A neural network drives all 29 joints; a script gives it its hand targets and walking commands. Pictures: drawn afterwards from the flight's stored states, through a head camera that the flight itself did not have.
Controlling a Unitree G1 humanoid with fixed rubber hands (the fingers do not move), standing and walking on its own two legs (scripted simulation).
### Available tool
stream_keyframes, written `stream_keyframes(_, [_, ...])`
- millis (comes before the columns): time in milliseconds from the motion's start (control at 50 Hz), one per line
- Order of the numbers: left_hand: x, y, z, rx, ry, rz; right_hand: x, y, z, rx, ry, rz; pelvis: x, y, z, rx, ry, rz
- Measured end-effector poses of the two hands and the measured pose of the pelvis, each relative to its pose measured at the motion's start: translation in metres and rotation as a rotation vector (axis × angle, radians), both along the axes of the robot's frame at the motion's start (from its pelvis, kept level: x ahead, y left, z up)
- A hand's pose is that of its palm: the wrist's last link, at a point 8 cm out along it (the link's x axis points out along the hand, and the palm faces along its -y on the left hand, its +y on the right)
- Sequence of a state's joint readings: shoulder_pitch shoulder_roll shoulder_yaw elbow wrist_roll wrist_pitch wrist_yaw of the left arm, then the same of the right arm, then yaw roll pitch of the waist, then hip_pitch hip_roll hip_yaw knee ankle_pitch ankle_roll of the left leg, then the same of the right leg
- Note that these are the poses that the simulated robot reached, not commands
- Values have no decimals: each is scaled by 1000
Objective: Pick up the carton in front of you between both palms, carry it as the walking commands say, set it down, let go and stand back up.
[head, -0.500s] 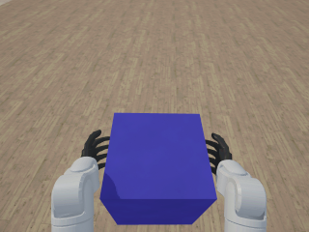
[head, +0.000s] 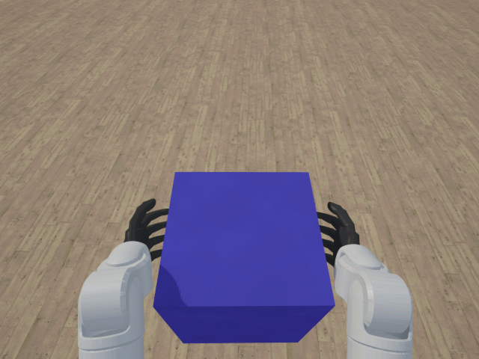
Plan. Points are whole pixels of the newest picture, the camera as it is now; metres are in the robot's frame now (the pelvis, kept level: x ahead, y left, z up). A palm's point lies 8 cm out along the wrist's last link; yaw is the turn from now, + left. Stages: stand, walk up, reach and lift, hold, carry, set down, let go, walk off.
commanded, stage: carry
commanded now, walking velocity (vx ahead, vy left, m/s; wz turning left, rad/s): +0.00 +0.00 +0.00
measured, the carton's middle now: (241, 264) +0.29 +0.00 +0.02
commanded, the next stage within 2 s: hold in 2.00 s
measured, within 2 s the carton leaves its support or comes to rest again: neither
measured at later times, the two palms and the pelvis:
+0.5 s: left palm (167, 169) +0.43 +0.13 +0.11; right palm (331, 175) +0.43 -0.17 +0.10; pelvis +0.16 -0.01 +0.01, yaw +0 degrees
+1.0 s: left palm (173, 186) +0.43 +0.13 +0.06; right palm (328, 188) +0.43 -0.17 +0.06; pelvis +0.16 -0.02 +0.01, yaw +0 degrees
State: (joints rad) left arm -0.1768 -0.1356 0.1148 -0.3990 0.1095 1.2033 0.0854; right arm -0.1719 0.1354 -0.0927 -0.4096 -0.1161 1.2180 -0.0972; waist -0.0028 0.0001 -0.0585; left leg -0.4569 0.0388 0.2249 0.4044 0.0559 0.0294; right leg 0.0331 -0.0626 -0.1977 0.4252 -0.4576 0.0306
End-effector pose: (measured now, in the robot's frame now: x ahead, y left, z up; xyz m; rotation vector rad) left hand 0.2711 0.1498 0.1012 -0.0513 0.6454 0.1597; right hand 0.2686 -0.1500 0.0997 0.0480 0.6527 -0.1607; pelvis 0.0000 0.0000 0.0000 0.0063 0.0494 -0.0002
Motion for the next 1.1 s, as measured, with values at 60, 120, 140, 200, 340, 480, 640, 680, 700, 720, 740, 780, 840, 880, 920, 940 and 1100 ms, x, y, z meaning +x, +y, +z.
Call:
stream_keyframes(60, [34, 8, -15, -41, 56, 12, 35, 8, -8, -26, 56, 1, 26, 6, 2, 11, 8, -8])
stream_keyframes(120, [56, 11, -22, -46, 112, 5, 55, 11, -12, -31, 112, -7, 46, 9, 11, -7, 16, -19])
stream_keyframes(140, [62, 11, -22, -47, 120, 3, 61, 11, -11, -32, 121, -9, 52, 10, 14, -11, 18, -19])
stream_keyframes(200, [82, 9, -17, -49, 107, 0, 80, 9, -6, -33, 108, -11, 70, 8, 18, -18, 22, -14])
stream_keyframes(340, [121, -3, 7, -8, 30, 5, 122, -3, 8, -8, 30, 4, 120, -4, 15, 0, 2, 1])
stream_keyframes(480, [156, -15, 9, 14, 50, -5, 154, -15, 5, 6, 50, -3, 158, -13, 12, -7, 13, 4])
stream_keyframes(640, [170, -20, -10, 12, 86, -2, 171, -20, -10, -6, 86, 7, 171, -21, 9, -7, 22, 5])
stream_keyframes(680, [170, -20, -15, 14, 92, -3, 172, -20, -15, -12, 93, 13, 172, -22, 8, -7, 23, 5])
stream_keyframes(700, [170, -20, -18, 16, 94, -3, 172, -20, -17, -15, 95, 16, 172, -22, 8, -7, 23, 5])
stream_keyframes(720, [169, -20, -20, 18, 95, -4, 172, -20, -19, -18, 96, 19, 172, -22, 8, -6, 23, 5])
stream_keyframes(740, [169, -21, -22, 20, 95, -5, 172, -20, -21, -21, 96, 22, 172, -23, 7, -6, 22, 5])
stream_keyframes(780, [168, -21, -26, 24, 92, -7, 171, -20, -25, -25, 93, 26, 171, -23, 7, -6, 20, 5])
stream_keyframes(840, [165, -21, -29, 31, 82, -12, 169, -21, -29, -32, 83, 32, 169, -23, 7, -6, 16, 5])
stream_keyframes(880, [164, -21, -31, 37, 75, -17, 167, -21, -30, -38, 76, 35, 167, -23, 7, -5, 13, 5])
stream_keyframes(920, [162, -21, -33, 43, 70, -22, 165, -21, -32, -45, 71, 39, 165, -23, 7, -5, 9, 5])
stream_keyframes(940, [162, -21, -34, 47, 68, -25, 164, -21, -33, -49, 69, 40, 164, -23, 7, -5, 7, 5])
stream_keyframes(1100, [159, -21, -45, 76, 60, -48, 160, -20, -45, -75, 61, 58, 152, -22, 10, -6, -8, 5])
